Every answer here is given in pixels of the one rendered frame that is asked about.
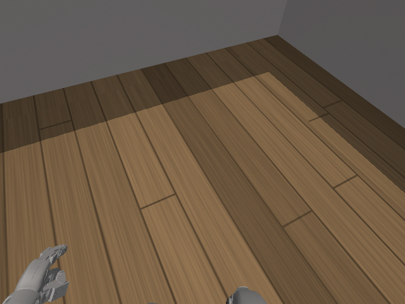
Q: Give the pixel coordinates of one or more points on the left robot arm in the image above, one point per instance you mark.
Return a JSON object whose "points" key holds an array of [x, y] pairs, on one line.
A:
{"points": [[23, 296]]}

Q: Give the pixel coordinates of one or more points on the left robot hand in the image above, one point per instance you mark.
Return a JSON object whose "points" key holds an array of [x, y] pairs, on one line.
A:
{"points": [[38, 277]]}

